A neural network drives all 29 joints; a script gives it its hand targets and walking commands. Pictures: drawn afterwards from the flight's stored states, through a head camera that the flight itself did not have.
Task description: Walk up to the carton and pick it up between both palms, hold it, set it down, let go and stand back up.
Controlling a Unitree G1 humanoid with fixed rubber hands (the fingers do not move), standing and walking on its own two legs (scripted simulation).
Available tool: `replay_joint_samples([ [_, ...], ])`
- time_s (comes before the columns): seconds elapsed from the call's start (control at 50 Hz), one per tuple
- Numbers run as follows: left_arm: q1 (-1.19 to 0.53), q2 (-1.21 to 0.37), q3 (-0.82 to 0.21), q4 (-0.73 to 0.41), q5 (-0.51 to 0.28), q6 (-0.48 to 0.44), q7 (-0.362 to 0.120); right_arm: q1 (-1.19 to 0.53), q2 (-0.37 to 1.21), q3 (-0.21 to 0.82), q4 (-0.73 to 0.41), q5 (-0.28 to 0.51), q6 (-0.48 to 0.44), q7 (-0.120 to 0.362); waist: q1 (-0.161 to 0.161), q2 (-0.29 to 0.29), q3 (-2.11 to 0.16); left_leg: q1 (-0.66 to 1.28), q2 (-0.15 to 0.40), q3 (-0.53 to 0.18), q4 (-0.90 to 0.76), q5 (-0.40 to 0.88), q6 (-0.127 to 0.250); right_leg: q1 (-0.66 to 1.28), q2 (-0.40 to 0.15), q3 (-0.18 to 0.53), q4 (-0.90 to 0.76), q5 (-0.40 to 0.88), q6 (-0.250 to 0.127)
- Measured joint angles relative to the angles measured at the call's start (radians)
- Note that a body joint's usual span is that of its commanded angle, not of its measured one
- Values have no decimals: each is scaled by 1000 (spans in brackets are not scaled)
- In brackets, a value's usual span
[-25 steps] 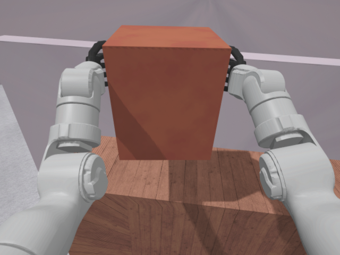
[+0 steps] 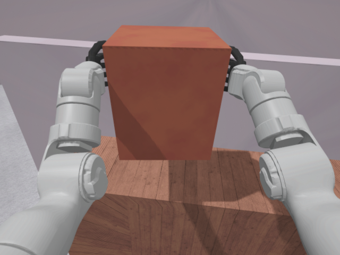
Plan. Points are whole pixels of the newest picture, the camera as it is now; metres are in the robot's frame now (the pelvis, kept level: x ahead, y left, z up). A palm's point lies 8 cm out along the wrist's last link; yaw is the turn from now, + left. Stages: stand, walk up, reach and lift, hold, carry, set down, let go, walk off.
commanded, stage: hold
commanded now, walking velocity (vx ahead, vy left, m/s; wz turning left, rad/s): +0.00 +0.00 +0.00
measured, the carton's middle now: (165, 91) +0.39 -0.01 +0.28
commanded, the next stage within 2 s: set down in 0.64 s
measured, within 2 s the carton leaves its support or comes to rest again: neither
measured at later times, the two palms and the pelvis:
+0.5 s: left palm (94, 73) +0.38 +0.15 +0.33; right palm (235, 77) +0.36 -0.15 +0.33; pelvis +0.00 +0.00 +0.00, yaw +0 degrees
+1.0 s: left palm (90, 57) +0.40 +0.16 +0.35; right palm (228, 68) +0.38 -0.14 +0.34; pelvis +0.00 +0.00 +0.00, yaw +1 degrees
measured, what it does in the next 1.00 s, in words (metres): stands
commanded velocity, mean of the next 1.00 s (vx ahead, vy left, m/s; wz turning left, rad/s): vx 0.00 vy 0.00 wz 0.00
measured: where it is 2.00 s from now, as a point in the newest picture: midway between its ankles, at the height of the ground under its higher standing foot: outside the picture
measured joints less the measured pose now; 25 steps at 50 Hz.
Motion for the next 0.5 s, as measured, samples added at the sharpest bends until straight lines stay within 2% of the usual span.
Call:
replay_joint_samples([
  [0.5, 0, 0, 0, 1, 0, -1, 0, 0, 0, 0, 0, 0, 1, 0, 0, 0, 0, 0, 0, 0, 0, 0, 0, 0, 0, 1, 0, 0, 0],
])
